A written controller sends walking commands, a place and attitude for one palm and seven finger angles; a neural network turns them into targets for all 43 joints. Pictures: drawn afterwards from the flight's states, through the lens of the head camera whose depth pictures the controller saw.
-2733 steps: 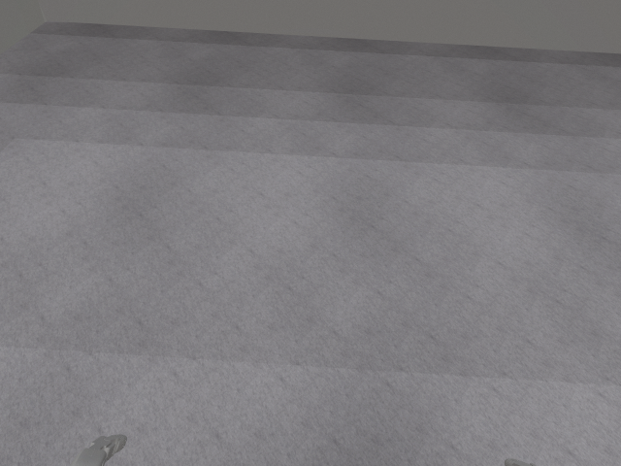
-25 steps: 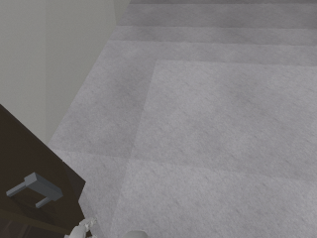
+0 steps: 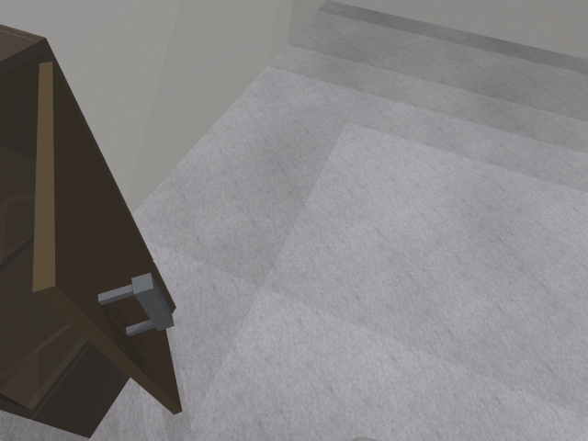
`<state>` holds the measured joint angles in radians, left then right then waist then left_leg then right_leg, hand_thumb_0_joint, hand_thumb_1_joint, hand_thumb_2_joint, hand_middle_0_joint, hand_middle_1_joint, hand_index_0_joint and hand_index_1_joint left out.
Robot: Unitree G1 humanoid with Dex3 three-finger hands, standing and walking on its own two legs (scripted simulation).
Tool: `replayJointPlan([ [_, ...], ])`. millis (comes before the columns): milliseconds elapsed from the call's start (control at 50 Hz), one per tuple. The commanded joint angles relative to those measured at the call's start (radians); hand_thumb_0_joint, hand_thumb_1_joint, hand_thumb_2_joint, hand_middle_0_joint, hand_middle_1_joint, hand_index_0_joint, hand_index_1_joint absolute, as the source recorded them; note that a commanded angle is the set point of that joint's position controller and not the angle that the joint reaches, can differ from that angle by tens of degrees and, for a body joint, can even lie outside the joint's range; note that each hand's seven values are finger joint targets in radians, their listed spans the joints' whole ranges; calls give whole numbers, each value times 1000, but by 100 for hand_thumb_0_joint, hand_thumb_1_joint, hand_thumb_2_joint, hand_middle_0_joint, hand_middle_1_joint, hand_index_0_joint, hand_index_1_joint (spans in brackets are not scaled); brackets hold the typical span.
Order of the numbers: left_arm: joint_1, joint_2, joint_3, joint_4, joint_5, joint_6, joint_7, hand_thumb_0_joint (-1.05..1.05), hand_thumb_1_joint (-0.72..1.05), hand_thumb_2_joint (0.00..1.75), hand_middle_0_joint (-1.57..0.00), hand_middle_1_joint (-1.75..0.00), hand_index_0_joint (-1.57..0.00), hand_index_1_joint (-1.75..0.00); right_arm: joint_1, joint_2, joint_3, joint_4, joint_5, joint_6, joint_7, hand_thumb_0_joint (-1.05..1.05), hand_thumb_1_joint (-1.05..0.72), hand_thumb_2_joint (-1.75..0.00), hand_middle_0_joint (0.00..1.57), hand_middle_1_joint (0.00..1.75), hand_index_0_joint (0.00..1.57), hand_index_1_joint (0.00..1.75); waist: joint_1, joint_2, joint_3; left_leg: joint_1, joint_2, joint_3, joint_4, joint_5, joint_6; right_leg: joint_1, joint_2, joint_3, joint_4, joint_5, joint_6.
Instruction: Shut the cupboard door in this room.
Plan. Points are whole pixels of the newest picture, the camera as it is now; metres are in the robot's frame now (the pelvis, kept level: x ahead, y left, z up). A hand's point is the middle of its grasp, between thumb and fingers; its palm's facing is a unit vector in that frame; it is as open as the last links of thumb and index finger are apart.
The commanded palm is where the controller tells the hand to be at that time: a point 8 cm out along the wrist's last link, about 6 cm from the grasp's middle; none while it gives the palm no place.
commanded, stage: turn or walk to find it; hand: left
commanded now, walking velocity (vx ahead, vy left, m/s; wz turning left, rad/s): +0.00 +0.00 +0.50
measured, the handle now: (138, 309) +0.27 +0.24 +0.01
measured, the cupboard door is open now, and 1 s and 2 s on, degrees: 44 44 44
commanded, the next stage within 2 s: stand and wait in 0.74 s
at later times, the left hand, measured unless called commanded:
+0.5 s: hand out of the picture +0.04 +0.15 -0.15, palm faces +0.26 -0.93 -0.26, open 7.4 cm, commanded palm none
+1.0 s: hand out of the picture -0.05 +0.20 -0.17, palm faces +0.47 -0.85 -0.24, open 7.4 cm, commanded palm none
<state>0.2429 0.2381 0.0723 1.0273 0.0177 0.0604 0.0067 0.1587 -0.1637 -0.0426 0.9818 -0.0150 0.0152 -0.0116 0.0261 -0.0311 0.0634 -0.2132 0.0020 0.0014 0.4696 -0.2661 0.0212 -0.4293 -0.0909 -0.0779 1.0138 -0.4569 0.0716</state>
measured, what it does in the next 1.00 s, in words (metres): steps on the spot, turning left: right foot, then left foot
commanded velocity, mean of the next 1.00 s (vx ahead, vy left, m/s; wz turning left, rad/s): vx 0.00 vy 0.00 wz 0.36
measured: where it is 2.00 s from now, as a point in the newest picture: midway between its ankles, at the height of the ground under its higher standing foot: outside the picture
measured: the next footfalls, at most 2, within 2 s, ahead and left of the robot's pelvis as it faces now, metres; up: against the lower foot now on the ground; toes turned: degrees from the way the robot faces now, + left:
right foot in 0.24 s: +0.05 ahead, -0.14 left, +0.00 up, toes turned +1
left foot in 0.70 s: -0.02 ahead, +0.09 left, +0.00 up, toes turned +27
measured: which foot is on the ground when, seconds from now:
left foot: down 0.00-0.24, up 0.26-0.68, down 0.70-1.00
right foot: up 0.00-0.22, down 0.24-0.70, up 0.72-1.00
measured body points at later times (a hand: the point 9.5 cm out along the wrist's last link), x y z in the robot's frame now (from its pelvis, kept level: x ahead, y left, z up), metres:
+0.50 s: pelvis +0.00 -0.05 +0.00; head +0.05 -0.08 +0.45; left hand +0.03 +0.20 -0.13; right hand +0.10 -0.30 -0.17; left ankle -0.07 +0.10 -0.66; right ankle +0.01 -0.14 -0.74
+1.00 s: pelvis +0.00 -0.01 +0.00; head +0.02 +0.01 +0.45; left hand -0.07 +0.24 -0.15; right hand +0.18 -0.18 -0.14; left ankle -0.05 +0.08 -0.74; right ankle +0.05 -0.15 -0.68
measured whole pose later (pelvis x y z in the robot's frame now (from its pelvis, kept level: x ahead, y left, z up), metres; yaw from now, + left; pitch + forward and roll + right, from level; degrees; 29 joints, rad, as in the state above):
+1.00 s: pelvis +0.00 -0.01 +0.00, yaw +25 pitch +0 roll +0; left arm 0.22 0.24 0.06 0.99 0.02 0.04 0.01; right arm 0.16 -0.16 -0.04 0.97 -0.01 0.00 -0.02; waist 0.03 -0.02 0.06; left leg -0.18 -0.01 0.05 0.42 -0.24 0.03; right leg -0.45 -0.10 -0.04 1.00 -0.40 0.08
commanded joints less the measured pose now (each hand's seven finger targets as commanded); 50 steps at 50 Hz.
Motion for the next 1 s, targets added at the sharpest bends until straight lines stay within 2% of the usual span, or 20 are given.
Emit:
replayJointPlan([
  [0,-47,56,13,-102,-7,-31,3,0,90,90,-20,-30,-20,-30,68,-204,-51,-40,-4,-9,-15,0,-90,-90,20,30,20,30,-41,179,-61,104,220,-214,-150,406,123,-96,2,34,4,35,14],
  [120,-74,44,5,-142,-12,-41,6,0,90,90,-20,-30,-20,-30,60,-224,-66,-63,-10,1,-8,0,-90,-90,20,30,20,30,-48,207,-88,62,213,-288,-83,464,134,31,44,13,-264,14,13],
  [180,6,57,11,-132,-16,-59,9,0,90,90,-20,-30,-20,-30,29,-214,-71,-78,-3,4,-4,0,-90,-90,20,30,20,30,-4,180,-141,-17,156,-285,22,428,79,233,56,-1,-556,226,4],
  [200,47,100,19,-125,-10,-72,14,0,90,90,-20,-30,-20,-30,37,-182,-68,-84,5,2,2,0,-90,-90,20,30,20,30,14,85,-176,-128,99,-242,114,264,23,392,-33,71,-670,342,-14],
  [220,72,207,39,-128,8,-79,25,0,90,90,-20,-30,-20,-30,52,-111,-57,-104,12,1,11,0,-90,-90,20,30,20,30,24,-228,-189,-342,-47,-79,346,-135,-54,532,-304,324,-695,500,-111],
  [240,80,221,38,-135,1,-74,26,0,90,90,-20,-30,-20,-30,13,-145,-64,-122,5,11,7,0,-90,-90,20,30,20,30,38,-226,-147,-347,-45,-69,552,-364,-62,393,-428,381,-699,612,-211],
  [260,27,176,34,-147,0,-75,30,0,90,90,-20,-30,-20,-30,27,-154,-70,-106,0,22,9,0,-90,-90,20,30,20,30,9,-137,-115,-338,-10,-111,675,-294,-60,319,-380,305,-700,537,-232],
  [300,-69,131,23,-175,-2,-73,28,0,90,90,-20,-30,-20,-30,49,-151,-75,-68,-6,37,23,0,-90,-90,20,30,20,30,-28,-143,-44,-347,17,-89,776,-187,-72,239,-285,203,-715,380,-192],
  [360,-73,102,18,-187,2,-80,28,0,90,90,-20,-30,-20,-30,72,-127,-64,-52,-6,38,33,0,-90,-90,20,30,20,30,-37,-140,-44,-344,28,-41,721,-114,-94,281,-235,60,-694,473,-158],
  [560,55,167,41,-147,11,-70,22,0,90,90,-20,-30,-20,-30,-59,-99,-37,-97,5,25,36,0,-90,-90,20,30,20,30,35,-171,-68,-232,31,72,322,-190,-91,372,-292,-16,-614,659,-199],
  [600,57,177,44,-138,11,-67,21,0,90,90,-20,-30,-20,-30,-46,-100,-36,-100,6,19,34,0,-90,-90,20,30,20,30,27,-170,-92,-179,20,93,224,-164,-80,379,-296,-30,-571,694,-187],
  [640,28,179,47,-137,3,-63,19,0,90,90,-20,-30,-20,-30,20,-121,-40,-89,4,9,33,0,-90,-90,20,30,20,30,-19,-131,-132,-31,20,105,35,-9,-67,324,-282,-84,-466,623,-133],
  [660,21,165,43,-144,-5,-59,16,0,90,90,-20,-30,-20,-30,76,-165,-52,-78,1,1,32,0,-90,-90,20,30,20,30,-57,-27,-171,128,49,60,-75,138,-46,221,-243,-121,-328,546,-85],
  [680,16,101,31,-176,-14,-54,7,0,90,90,-20,-30,-20,-30,134,-279,-81,-76,-7,-9,24,0,-90,-90,20,30,20,30,-92,263,-208,300,304,-293,-120,429,74,-56,-92,-153,-95,74,-5],
  [700,-52,61,7,-207,-7,-46,9,0,90,90,-20,-30,-20,-30,189,-336,-93,-60,3,-1,14,0,-90,-90,20,30,20,30,-114,342,-213,291,436,-400,-121,730,187,-160,-34,-64,46,-240,14],
  [720,-86,90,10,-209,-3,-41,11,0,90,90,-20,-30,-20,-30,169,-304,-82,-55,3,4,11,0,-90,-90,20,30,20,30,-105,216,-178,236,420,-293,-103,640,204,-143,-61,-2,102,-189,-4],
  [740,-93,73,13,-184,0,-36,14,0,90,90,-20,-30,-20,-30,121,-260,-70,-59,-1,-4,0,0,-90,-90,20,30,20,30,-91,285,-137,174,352,-272,-131,571,179,-156,-61,28,114,-128,-2],
  [780,-58,82,17,-139,-1,-32,5,0,90,90,-20,-30,-20,-30,35,-215,-50,-79,-5,-7,-11,0,-90,-90,20,30,20,30,-48,236,-80,113,275,-184,-139,484,141,-141,-47,55,145,-5,-2],
  [820,-5,75,14,-105,-1,-35,1,0,90,90,-20,-30,-20,-30,31,-188,-40,-78,-1,-18,-14,0,-90,-90,20,30,20,30,-25,164,-101,129,238,-131,-141,488,123,-123,-25,47,149,60,-1],
  [980,-20,19,-17,-93,-3,-38,10,0,90,90,-20,-30,-20,-30,78,-160,-37,-29,-6,-23,-14,0,-90,-90,20,30,20,30,-36,193,-57,91,242,-117,-153,451,134,-1,1,15,-164,38,5],
])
